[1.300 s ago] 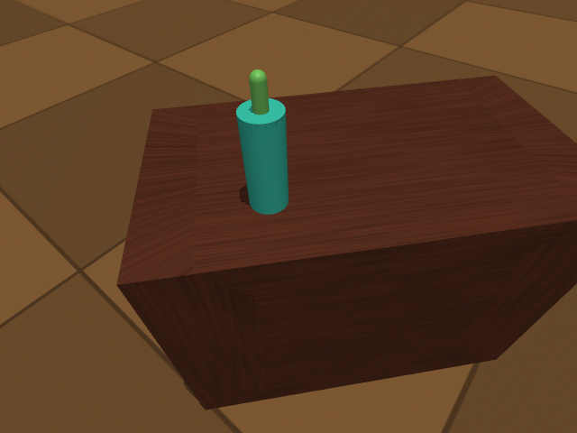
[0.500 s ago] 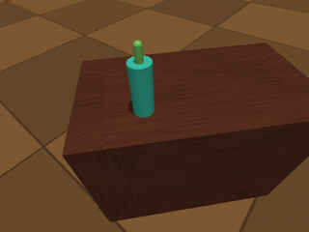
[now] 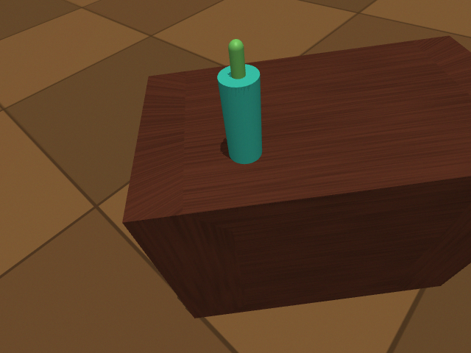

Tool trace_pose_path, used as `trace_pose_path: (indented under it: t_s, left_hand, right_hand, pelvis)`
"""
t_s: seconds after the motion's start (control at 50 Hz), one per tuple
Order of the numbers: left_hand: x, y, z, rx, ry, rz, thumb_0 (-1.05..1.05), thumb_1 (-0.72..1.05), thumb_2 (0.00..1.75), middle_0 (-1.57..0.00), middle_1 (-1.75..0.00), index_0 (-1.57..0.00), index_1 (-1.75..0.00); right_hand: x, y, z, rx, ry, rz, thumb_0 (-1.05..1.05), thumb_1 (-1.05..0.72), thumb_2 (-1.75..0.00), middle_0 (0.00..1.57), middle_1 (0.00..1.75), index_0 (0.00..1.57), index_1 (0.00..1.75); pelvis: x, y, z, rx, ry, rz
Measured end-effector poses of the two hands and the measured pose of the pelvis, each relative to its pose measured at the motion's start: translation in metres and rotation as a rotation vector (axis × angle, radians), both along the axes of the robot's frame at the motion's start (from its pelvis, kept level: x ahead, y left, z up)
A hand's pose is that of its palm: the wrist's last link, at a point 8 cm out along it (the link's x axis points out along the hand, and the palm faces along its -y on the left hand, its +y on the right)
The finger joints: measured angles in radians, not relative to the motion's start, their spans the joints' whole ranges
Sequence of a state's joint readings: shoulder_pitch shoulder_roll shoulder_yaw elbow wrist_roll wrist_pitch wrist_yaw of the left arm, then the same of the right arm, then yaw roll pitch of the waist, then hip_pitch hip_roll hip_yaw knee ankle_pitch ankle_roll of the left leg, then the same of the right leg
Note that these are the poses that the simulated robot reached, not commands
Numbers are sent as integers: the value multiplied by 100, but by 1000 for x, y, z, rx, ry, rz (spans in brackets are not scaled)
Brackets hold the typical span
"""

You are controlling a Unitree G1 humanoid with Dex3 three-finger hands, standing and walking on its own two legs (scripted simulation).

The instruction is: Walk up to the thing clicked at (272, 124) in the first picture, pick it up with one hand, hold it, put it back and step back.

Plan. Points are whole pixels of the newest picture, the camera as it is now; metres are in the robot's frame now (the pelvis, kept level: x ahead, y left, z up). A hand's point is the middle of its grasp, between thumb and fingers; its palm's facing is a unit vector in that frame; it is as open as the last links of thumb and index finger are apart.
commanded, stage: walk up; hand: right
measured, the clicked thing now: (241, 105) +0.57 +0.01 +0.11
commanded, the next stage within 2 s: none
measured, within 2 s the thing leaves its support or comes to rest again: neither
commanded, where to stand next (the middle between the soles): +0.09 +0.17 m, yaw +6 degrees
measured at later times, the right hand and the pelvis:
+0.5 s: hand out of the picture +0.12 -0.10 -0.17, palm faces -0.13 +0.94 -0.31, open 7.4 cm; pelvis +0.03 +0.16 -0.02, yaw +7 degrees
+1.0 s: hand (293, 351) +0.17 -0.06 -0.13, palm faces -0.13 +0.88 -0.45, open 7.4 cm; pelvis +0.04 +0.20 -0.01, yaw +6 degrees
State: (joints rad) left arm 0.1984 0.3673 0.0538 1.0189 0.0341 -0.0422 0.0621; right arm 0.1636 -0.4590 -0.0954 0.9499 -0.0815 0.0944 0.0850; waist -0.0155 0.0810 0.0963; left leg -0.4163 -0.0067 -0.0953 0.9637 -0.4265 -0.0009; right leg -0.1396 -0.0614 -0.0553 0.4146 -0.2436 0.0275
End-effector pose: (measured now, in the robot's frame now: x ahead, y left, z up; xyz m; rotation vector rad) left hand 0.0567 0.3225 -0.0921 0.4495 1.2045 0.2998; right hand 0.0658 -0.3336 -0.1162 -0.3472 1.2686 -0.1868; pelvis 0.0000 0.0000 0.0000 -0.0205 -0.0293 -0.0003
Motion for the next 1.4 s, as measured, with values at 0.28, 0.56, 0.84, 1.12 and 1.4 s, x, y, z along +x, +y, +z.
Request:
trace_pose_path:
  t_s: [0.28,0.56,0.84,1.12,1.4]
  left_hand:
    - [-16,157,-19,91,18,85,0,91,90,-20,-30,-21,-30]
    - [6,162,-15,-21,-57,75,0,91,90,-21,-30,-21,-30]
    - [45,172,-37,-187,-113,69,0,90,90,-21,-30,-21,-30]
    - [50,185,-29,-179,-72,67,0,91,90,-20,-30,-20,-30]
    - [23,154,-17,-167,-37,139,0,91,90,-20,-30,-20,-30]
  right_hand:
    - [49,130,-10,19,-70,104,0,-90,-90,20,30,20,30]
    - [64,203,-28,62,-79,104,1,-90,-89,21,30,20,30]
    - [101,243,5,-15,-147,183,1,-90,-89,21,30,20,30]
    - [96,228,21,-68,-155,145,1,-90,-89,21,30,20,30]
    - [102,227,2,33,-118,172,1,-90,-89,21,30,20,30]
  pelvis:
    - [12,111,-28,1,-20,100]
    - [36,161,-22,23,-27,114]
    - [39,196,-12,14,-9,126]
    - [35,193,-2,16,-18,114]
    - [42,169,4,23,-21,132]
